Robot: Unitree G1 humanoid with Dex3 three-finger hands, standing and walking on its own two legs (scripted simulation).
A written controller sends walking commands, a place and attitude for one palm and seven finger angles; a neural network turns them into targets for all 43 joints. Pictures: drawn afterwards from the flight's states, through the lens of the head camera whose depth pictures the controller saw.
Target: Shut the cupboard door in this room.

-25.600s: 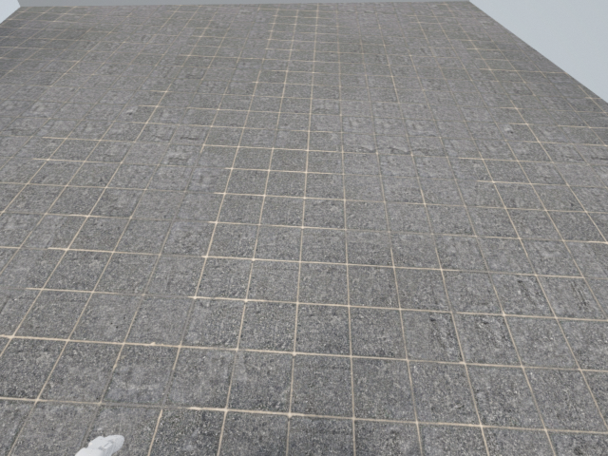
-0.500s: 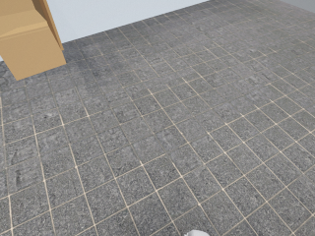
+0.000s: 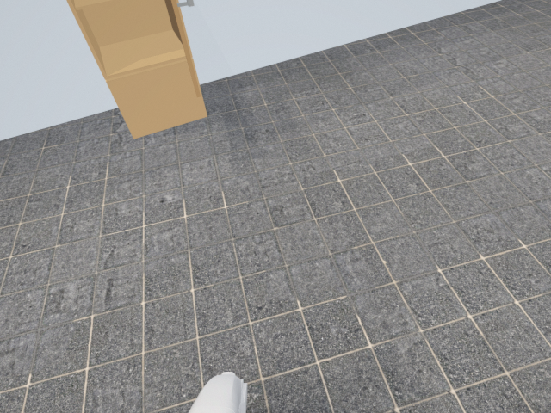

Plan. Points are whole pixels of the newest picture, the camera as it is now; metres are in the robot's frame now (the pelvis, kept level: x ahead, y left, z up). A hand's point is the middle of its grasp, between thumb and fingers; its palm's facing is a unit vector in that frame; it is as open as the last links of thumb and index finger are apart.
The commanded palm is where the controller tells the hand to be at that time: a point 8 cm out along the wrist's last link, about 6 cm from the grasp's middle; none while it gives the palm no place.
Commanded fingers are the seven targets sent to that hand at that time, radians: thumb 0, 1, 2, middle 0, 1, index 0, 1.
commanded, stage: turn or walk to find it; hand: left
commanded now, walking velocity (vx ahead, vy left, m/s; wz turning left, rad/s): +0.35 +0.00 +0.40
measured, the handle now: out of the picture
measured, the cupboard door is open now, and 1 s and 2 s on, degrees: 82 82 82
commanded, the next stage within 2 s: stand and wait in 1.12 s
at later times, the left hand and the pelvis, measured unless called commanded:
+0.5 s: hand (149, 341) +0.27 +0.27 -0.17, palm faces +0.20 -0.96 -0.17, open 7.4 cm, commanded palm none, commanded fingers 0.00 0.90 0.90 -0.20 -0.30 -0.20 -0.30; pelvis +0.22 +0.08 +0.00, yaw +9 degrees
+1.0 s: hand (185, 263) +0.43 +0.24 -0.17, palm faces +0.24 -0.94 -0.24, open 7.2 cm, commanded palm none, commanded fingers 0.00 0.90 0.90 -0.20 -0.30 -0.20 -0.30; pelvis +0.45 +0.05 +0.00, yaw +12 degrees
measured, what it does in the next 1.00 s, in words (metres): walks ahead: left foot, then right foot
